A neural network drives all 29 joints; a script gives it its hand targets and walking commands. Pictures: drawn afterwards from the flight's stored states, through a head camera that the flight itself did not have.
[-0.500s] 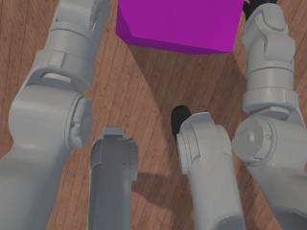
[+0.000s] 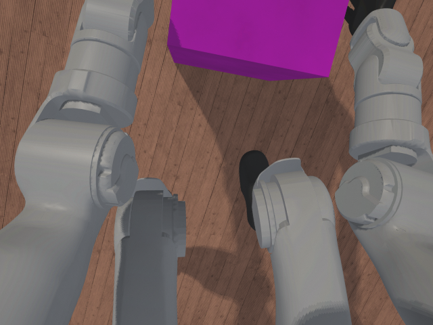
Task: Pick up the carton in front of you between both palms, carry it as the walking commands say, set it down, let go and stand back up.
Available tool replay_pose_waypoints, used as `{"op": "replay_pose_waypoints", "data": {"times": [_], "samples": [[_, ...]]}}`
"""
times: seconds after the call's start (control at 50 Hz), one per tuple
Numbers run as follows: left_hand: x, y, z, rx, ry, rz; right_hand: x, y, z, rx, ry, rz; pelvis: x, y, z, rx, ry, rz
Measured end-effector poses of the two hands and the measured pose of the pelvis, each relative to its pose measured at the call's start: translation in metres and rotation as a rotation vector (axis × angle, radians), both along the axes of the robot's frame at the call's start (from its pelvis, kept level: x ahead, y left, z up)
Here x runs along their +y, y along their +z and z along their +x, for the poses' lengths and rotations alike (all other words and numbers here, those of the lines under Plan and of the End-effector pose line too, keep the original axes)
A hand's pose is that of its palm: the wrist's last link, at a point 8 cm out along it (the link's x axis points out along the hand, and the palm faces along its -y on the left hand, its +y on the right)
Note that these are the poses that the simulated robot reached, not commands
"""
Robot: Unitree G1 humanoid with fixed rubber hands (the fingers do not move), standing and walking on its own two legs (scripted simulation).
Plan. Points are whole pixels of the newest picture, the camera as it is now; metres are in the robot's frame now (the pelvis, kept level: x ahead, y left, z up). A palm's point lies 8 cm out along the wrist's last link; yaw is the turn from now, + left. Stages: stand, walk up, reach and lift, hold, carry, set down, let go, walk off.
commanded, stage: set down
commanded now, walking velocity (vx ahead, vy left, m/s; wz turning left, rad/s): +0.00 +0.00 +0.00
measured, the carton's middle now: (245, 3) +0.55 -0.11 -0.27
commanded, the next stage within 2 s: let go in 1.80 s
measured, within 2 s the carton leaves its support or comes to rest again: neither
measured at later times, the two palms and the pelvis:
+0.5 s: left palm out of the picture +0.58 +0.05 -0.18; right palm (367, 11) +0.50 -0.26 -0.18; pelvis +0.00 +0.00 -0.01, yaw -1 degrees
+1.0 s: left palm out of the picture +0.61 +0.08 -0.13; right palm out of the picture +0.51 -0.28 -0.13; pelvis -0.01 -0.01 +0.00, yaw -1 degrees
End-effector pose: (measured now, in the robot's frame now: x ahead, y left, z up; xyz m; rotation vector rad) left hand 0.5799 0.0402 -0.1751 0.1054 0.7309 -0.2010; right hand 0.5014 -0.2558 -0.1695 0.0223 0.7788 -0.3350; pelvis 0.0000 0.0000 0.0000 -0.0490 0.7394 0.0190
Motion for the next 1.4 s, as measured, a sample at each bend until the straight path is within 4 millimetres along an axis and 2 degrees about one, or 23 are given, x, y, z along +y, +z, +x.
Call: {"op": "replay_pose_waypoints", "data": {"times": [0.52, 0.56, 0.66, 0.74, 0.86, 0.94, 1.12, 1.4], "samples": [[0.006, -0.011, 0.001, -0.029, -0.06, -0.017, -0.001, -0.009, 0.002, -0.016, 0.005, -0.002, 0.004, -0.01, -0.003, -0.043, -0.004, -0.015], [0.012, -0.019, -0.003, -0.018, -0.058, 0.012, -0.002, -0.017, -0.003, 0.002, 0.0, -0.009, 0.002, -0.01, -0.004, -0.05, -0.003, -0.013], [0.044, -0.043, -0.009, 0.002, -0.008, 0.082, -0.017, -0.037, -0.014, 0.026, -0.053, -0.031, -0.002, -0.012, -0.006, -0.066, 0.002, -0.012], [0.055, -0.041, -0.001, -0.027, 0.007, 0.095, -0.029, -0.041, -0.011, -0.005, -0.068, -0.032, -0.006, -0.017, -0.008, -0.079, 0.005, -0.005], [0.049, -0.006, 0.019, -0.098, 0.03, 0.087, -0.033, -0.019, 0.002, -0.077, -0.07, -0.022, -0.012, -0.018, -0.011, -0.098, -0.006, 0.002], [0.045, 0.023, 0.026, -0.114, 0.035, 0.102, -0.027, 0.012, 0.008, -0.128, -0.064, -0.009, -0.012, -0.009, -0.013, -0.089, -0.02, 0.01], [0.037, 0.098, 0.03, -0.095, 0.043, 0.107, -0.029, 0.082, 0.005, -0.134, -0.088, -0.004, -0.01, 0.035, -0.01, -0.012, -0.031, 0.03], [0.042, 0.166, 0.032, -0.104, 0.031, 0.105, -0.036, 0.156, 0.004, -0.138, -0.094, -0.025, -0.009, 0.097, 0.002, 0.088, -0.034, 0.033]]}}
